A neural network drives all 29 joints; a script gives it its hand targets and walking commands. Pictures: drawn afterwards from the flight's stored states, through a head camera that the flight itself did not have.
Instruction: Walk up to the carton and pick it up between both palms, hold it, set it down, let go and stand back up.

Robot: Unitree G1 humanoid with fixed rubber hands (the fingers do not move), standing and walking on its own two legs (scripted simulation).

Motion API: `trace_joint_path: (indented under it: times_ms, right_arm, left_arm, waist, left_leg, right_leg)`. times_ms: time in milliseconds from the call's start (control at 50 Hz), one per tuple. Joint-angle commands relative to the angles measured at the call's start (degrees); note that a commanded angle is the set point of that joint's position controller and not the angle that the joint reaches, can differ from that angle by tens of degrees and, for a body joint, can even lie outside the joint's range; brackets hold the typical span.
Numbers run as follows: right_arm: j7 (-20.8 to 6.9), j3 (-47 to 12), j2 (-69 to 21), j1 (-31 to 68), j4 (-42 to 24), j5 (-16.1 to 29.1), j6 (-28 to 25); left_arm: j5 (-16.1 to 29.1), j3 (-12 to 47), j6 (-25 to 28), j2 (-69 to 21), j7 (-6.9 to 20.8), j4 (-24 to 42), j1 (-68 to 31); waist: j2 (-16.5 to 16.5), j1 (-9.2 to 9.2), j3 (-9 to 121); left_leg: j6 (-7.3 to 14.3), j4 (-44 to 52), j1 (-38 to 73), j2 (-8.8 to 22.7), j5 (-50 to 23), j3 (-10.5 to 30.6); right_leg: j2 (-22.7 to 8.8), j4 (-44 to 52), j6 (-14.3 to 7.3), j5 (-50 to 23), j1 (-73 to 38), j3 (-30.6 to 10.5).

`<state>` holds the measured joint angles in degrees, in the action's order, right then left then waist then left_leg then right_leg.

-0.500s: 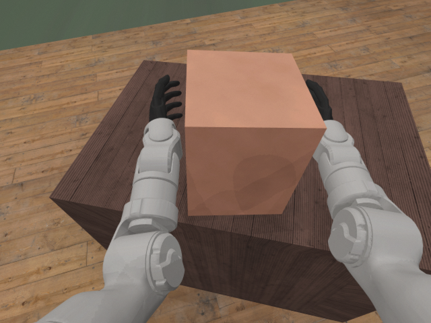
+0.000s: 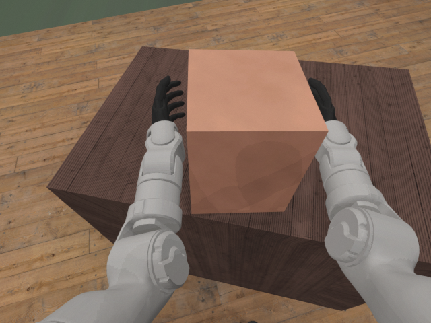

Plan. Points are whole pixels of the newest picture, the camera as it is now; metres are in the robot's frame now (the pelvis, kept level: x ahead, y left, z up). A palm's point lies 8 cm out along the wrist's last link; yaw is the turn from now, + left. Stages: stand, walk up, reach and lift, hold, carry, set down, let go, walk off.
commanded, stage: set down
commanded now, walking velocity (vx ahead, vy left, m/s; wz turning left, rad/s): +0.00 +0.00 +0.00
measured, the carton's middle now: (240, 136) +0.45 -0.01 +0.06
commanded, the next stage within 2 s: none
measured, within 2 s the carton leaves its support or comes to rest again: rests again in 1.82 s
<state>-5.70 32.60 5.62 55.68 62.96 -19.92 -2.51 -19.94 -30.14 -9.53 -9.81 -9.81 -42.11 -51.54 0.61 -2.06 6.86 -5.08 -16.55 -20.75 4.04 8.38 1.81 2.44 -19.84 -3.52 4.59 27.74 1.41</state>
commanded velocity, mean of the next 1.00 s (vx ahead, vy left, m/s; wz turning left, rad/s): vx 0.00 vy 0.00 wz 0.00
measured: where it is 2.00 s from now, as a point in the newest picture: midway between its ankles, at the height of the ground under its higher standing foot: outside the picture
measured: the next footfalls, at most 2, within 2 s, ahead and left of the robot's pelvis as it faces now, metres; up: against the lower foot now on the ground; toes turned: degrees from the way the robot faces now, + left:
none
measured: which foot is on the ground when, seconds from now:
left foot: down 0.00-1.00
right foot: down 0.00-1.00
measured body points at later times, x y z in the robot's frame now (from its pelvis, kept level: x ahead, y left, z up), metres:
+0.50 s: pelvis +0.01 +0.01 +0.00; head +0.06 +0.01 +0.45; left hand +0.44 +0.15 +0.10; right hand +0.47 -0.15 +0.10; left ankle -0.02 +0.18 -0.74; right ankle +0.04 -0.07 -0.74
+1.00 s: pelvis +0.02 +0.01 +0.00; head +0.07 +0.01 +0.45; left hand +0.44 +0.15 +0.10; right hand +0.46 -0.15 +0.10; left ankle -0.02 +0.18 -0.74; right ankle +0.04 -0.07 -0.74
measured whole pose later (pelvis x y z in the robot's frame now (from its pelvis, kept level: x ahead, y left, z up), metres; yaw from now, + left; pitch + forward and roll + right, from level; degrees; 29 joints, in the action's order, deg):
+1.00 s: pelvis +0.02 +0.01 +0.00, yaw +0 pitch +9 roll +1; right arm -9.0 35.5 1.7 50.5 57.4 -22.2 -6.8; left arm -24.2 -29.7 -8.3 -13.1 -8.3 -34.5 -43.4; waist -0.3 -0.5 3.5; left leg -4.4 -15.9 -15.1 3.9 9.8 0.5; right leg 1.3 -18.9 -2.8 6.2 21.8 3.0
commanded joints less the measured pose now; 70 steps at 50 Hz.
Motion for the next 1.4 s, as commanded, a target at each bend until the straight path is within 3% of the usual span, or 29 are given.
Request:
trace_joint_path:
  times_ms: [0, 140, 180, 260, 340, 400, 420, 480, 520, 580, 600, 640, 660, 720, 740, 760, 800, 880, 980, 1040, 1060, 1200, 1280, 1380]
  right_arm:
    - [-7.87, -9.52, -24.3, 36.35, -5.94, -1.12, -4.41]
    - [-8.03, -8.08, -24.16, 33.86, -3.94, -3.01, -4.67]
    - [-8.2, -8.14, -23.82, 33.23, -3.93, -2.86, -4.87]
    - [-8.21, -6.79, -23.45, 32.02, -2.77, -3.13, -4.97]
    - [-8.13, -6.41, -23.3, 30.58, -3.23, -3.62, -5.05]
    - [-8.46, -7.32, -23.11, 29.74, -3.74, -3.27, -5.31]
    - [-8.45, -6.73, -22.65, 29.41, -4.31, -3.1, -5.75]
    - [-8.29, -6.73, -22.17, 28.0, -3.84, -2.97, -5.64]
    - [-8.2, -6.85, -21.75, 27.15, -3.36, -2.43, -5.94]
    - [-8.4, -7.56, -21.48, 26.9, -4.45, -1.89, -6.42]
    - [-8.32, -7.29, -21.14, 27.32, -5.09, -2.15, -6.52]
    - [-8.33, -8.15, -21.69, 26.39, -5.12, -2.03, -6.23]
    - [-8.29, -7.65, -21.92, 25.12, -4.65, -2.23, -5.89]
    - [-8.34, -8.31, -22.34, 24.63, -5.88, -2.34, -5.83]
    - [-8.28, -7.54, -22.18, 23.63, -4.87, -2.55, -5.65]
    - [-8.32, -8.08, -22.27, 23.3, -4.99, -2.39, -5.56]
    - [-8.41, -7.49, -22.0, 22.17, -5.02, -2.8, -5.57]
    - [-8.55, -7.54, -22.3, 21.71, -6.98, -3.47, -5.71]
    - [-8.64, -7.35, -22.58, 20.32, -6.75, -4.46, -5.1]
    - [-8.82, -7.52, -22.36, 19.26, -6.71, -4.21, -5.02]
    - [-8.79, -6.78, -21.39, 19.04, -6.76, -4.59, -5.14]
    - [-8.45, -6.52, -19.28, 17.93, -6.75, -4.53, -4.33]
    - [-7.91, -5.18, -15.64, 17.94, -6.66, -4.39, -4.24]
    - [-6.9, -5.31, -12.12, 18.53, -6.69, -3.37, -4.66]
  left_arm:
    - [0.37, 13.44, 2.03, -20.69, 4.44, 1.83, -32.23]
    - [0.22, 13.61, 3.18, -20.87, 4.19, 2.49, -32.25]
    - [0.11, 13.75, 2.94, -21.11, 4.09, 2.5, -31.19]
    - [0.39, 14.91, 2.63, -21.96, 4.09, 2.75, -30.41]
    - [-0.19, 15.32, 2.55, -22.68, 4.01, 3.01, -28.8]
    - [-0.76, 15.25, 2.21, -22.97, 3.97, 3.63, -26.74]
    - [-0.47, 16.47, 2.2, -23.81, 3.93, 4.32, -26.36]
    - [-1.76, 16.09, 1.52, -24.1, 4.06, 4.19, -24.37]
    - [-1.51, 16.7, 1.22, -24.64, 4.13, 4.9, -22.86]
    - [-1.9, 17.03, 0.87, -25.18, 4.2, 5.39, -21.58]
    - [-1.61, 17.35, 0.87, -25.05, 4.17, 6.1, -21.75]
    - [-2.09, 16.36, 0.89, -24.28, 4.22, 6.2, -21.2]
    - [-2.42, 16.49, 0.82, -24.52, 4.27, 6.59, -20.96]
    - [-2.62, 15.64, 0.66, -24.19, 4.71, 6.13, -19.61]
    - [-2.67, 16.02, 0.69, -24.51, 4.78, 6.43, -19.55]
    - [-3.08, 15.16, 0.62, -23.96, 4.91, 6.01, -18.84]
    - [-3.06, 15.9, 0.56, -24.4, 4.95, 6.62, -18.41]
    - [-3.67, 15.17, 0.81, -23.92, 4.92, 7.44, -18.0]
    - [-3.94, 14.0, 0.53, -23.33, 5.55, 6.71, -16.67]
    - [-4.46, 13.06, 0.66, -22.68, 5.33, 6.64, -15.84]
    - [-4.17, 13.98, 0.7, -22.76, 5.32, 7.19, -15.99]
    - [-5.25, 11.65, 0.39, -19.94, 5.03, 6.58, -14.68]
    - [-4.64, 11.46, 0.56, -17.59, 4.34, 7.0, -15.35]
    - [-4.9, 9.99, 1.51, -14.64, 3.16, 6.98, -15.92]
  waist:
    - [-5.93, -0.25, 37.1]
    - [-5.58, 0.66, 35.88]
    - [-5.25, -0.01, 35.26]
    - [-4.72, 1.31, 34.3]
    - [-3.96, 1.5, 33.7]
    - [-3.62, 0.78, 33.67]
    - [-2.24, 1.58, 34.36]
    - [-1.3, 1.45, 31.27]
    - [-1.85, 2.27, 30.65]
    - [-1.41, 1.46, 30.13]
    - [-2.1, 2.05, 30.45]
    - [-3.06, 1.33, 29.46]
    - [-2.25, 2.14, 28.57]
    - [-3.09, 1.62, 27.43]
    - [-2.68, 2.89, 26.84]
    - [-3.53, 2.07, 26.33]
    - [-3.12, 2.69, 25.93]
    - [-3.14, 1.86, 25.88]
    - [-5.04, 2.15, 23.6]
    - [-4.87, 1.5, 23.08]
    - [-4.17, 2.41, 23.97]
    - [-4.64, 1.04, 21.5]
    - [-4.19, 1.66, 22.1]
    - [-4.04, -0.03, 23.94]
  left_leg:
    - [3.57, 2.08, -0.73, -4.82, -2.81, -7.88]
    - [3.3, 2.04, 1.18, -4.45, -2.83, -7.9]
    - [3.2, 1.79, 1.86, -4.35, -2.89, -8.09]
    - [2.58, 1.14, 3.98, -4.1, -3.69, -7.56]
    - [2.22, 0.61, 5.55, -4.21, -4.82, -7.5]
    - [2.09, 0.31, 6.72, -4.09, -7.66, -7.28]
    - [1.35, -0.21, 8.31, -3.95, -9.13, -6.99]
    - [0.94, -1.28, 11.32, -3.81, -12.32, -6.88]
    - [0.91, -1.66, 11.71, -3.65, -14.4, -6.52]
    - [0.83, -1.76, 11.99, -3.62, -14.9, -6.6]
    - [0.88, -1.79, 11.91, -3.58, -15.42, -6.57]
    - [1.6, -1.06, 10.94, -3.71, -13.62, -6.9]
    - [1.65, -0.57, 10.5, -3.79, -12.49, -6.79]
    - [2.12, 0.14, 8.88, -3.94, -10.85, -7.09]
    - [2.02, 0.35, 9.1, -3.94, -10.33, -6.81]
    - [2.22, 0.55, 8.92, -3.86, -10.18, -6.98]
    - [2.06, 0.61, 9.79, -3.77, -9.95, -6.96]
    - [2.24, 0.87, 10.25, -3.92, -9.56, -7.32]
    - [3.28, 2.0, 8.41, -4.02, -6.78, -7.52]
    - [3.44, 1.97, 9.15, -4.01, -7.2, -7.74]
    - [3.08, 1.94, 9.87, -3.98, -7.16, -7.57]
    - [3.4, 1.75, 10.7, -4.13, -7.9, -8.2]
    - [3.09, 1.8, 11.18, -4.1, -7.62, -8.43]
    - [2.72, 0.87, 12.2, -4.17, -11.07, -8.76]
  right_leg:
    - [-2.77, -3.95, 8.18, -23.96, -34.06, 3.44]
    - [-2.72, -3.7, 8.04, -22.56, -31.91, 3.9]
    - [-2.79, -3.24, 7.69, -20.83, -30.72, 4.05]
    - [-2.51, -2.75, 7.36, -20.09, -28.46, 4.66]
    - [-2.34, -2.11, 7.08, -19.02, -27.1, 4.98]
    - [-2.14, -2.36, 7.14, -21.09, -27.41, 5.29]
    - [-1.83, -2.24, 6.79, -21.59, -26.3, 5.68]
    - [-1.58, -1.32, 6.33, -21.45, -24.55, 5.85]
    - [-1.24, -1.32, 6.27, -23.51, -24.45, 6.16]
    - [-1.17, -1.03, 6.05, -22.05, -24.25, 6.27]
    - [-1.1, -1.13, 6.23, -23.01, -24.27, 6.31]
    - [-1.52, -1.05, 6.46, -22.35, -25.48, 5.75]
    - [-1.69, -1.15, 6.6, -22.77, -25.84, 5.69]
    - [-2.16, -1.3, 7.03, -22.83, -27.04, 5.24]
    - [-2.05, -1.35, 7.04, -23.44, -26.92, 5.42]
    - [-2.14, -1.34, 7.07, -22.95, -27.51, 5.38]
    - [-1.95, -0.81, 6.85, -20.92, -26.02, 5.59]
    - [-2.01, -0.57, 6.89, -19.13, -25.88, 5.51]
    - [-2.33, -0.52, 7.46, -18.86, -26.85, 5.07]
    - [-2.39, -0.55, 7.58, -18.57, -26.57, 4.88]
    - [-2.28, -0.44, 7.43, -18.41, -25.82, 5.25]
    - [-2.1, 0.1, 7.53, -15.83, -24.85, 4.65]
    - [-2.03, -0.01, 7.46, -16.63, -24.37, 4.62]
    - [-1.67, 0.13, 7.37, -17.13, -23.48, 4.4]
